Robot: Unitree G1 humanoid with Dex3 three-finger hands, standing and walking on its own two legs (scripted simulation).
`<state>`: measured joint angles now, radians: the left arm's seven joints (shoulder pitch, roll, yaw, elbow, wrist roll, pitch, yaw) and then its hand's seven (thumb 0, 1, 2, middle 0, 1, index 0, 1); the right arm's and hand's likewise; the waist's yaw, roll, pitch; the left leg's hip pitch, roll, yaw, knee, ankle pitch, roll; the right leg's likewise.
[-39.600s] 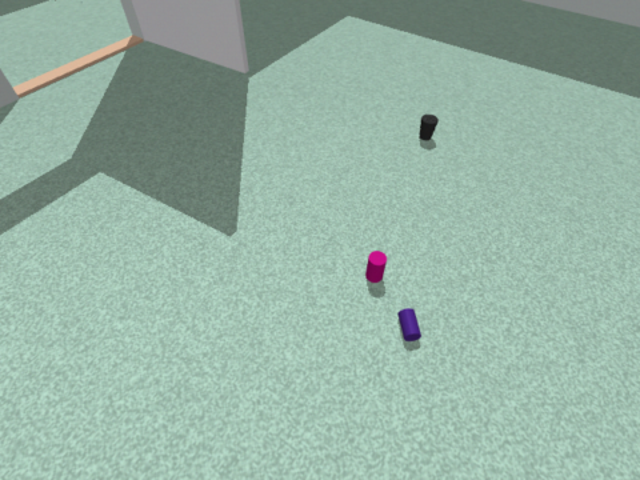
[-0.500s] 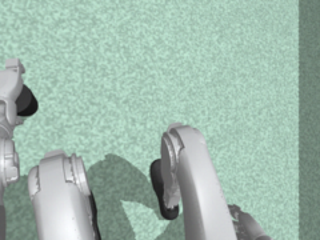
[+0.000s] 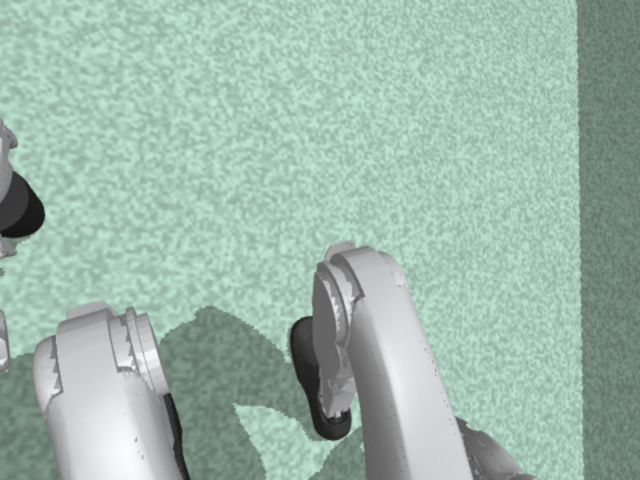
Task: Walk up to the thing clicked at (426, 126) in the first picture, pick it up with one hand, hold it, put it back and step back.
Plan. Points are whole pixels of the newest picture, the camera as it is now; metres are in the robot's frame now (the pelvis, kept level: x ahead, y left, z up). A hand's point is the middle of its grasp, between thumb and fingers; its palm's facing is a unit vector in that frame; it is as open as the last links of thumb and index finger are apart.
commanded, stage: rest palm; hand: left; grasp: from above
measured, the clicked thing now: (3, 207) +0.45 +0.28 -0.25
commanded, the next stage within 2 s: close in 0.34 s
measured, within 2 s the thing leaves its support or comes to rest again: neither
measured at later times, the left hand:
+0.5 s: hand out of the picture +0.44 +0.29 -0.22, palm faces -0.47 -0.11 -0.88, open 14.4 cm
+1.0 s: hand out of the picture +0.44 +0.29 -0.21, palm faces -0.46 -0.09 -0.88, open 13.3 cm
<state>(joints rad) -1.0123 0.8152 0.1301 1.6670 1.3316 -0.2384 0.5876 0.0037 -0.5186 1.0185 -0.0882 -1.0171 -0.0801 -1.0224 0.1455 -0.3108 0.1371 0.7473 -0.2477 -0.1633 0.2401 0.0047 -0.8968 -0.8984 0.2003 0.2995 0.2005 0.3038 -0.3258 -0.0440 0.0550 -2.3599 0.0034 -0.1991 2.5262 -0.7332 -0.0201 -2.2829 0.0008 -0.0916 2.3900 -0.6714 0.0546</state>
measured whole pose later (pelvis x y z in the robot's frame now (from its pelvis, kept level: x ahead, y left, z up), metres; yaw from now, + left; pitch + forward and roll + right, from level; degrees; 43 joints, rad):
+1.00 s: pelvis -0.01 +0.00 +0.00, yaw -2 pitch +28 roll -12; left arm -1.09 0.91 0.08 1.83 1.32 -0.23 0.64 0.01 -0.46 0.90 -0.23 -1.02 -0.24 -1.00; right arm 0.13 -0.34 0.23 0.71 -0.28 -0.27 0.29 0.01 -0.90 -0.90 0.20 0.30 0.20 0.30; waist -0.36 -0.07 0.11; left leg -2.34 0.01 -0.23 2.54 -0.71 -0.01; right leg -2.25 0.02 -0.12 2.37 -0.63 0.07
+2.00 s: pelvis -0.01 +0.00 +0.00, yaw -1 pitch +29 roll -12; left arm -1.10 0.91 0.09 1.81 1.31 -0.24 0.61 -0.01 -0.23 0.86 -0.53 -0.94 -0.45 -0.92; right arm 0.16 -0.36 0.21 0.69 -0.26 -0.23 0.25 0.01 -0.91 -0.90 0.20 0.30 0.20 0.30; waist -0.36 -0.05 0.10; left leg -2.34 0.01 -0.22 2.51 -0.70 -0.01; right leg -2.25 0.01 -0.11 2.35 -0.63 0.06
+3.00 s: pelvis -0.01 +0.00 +0.06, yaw +4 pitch +35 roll -7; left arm -0.92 0.68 0.02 1.28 1.21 -0.16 0.28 0.03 -0.08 0.79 -0.79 -0.91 -0.46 -0.78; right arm 0.19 -0.30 0.03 0.69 -0.11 -0.02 0.13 0.01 -0.93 -0.91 0.20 0.30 0.20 0.30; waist -0.22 0.03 -0.06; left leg -2.25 -0.01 -0.12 2.30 -0.66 -0.01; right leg -2.19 -0.03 -0.05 2.22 -0.64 0.04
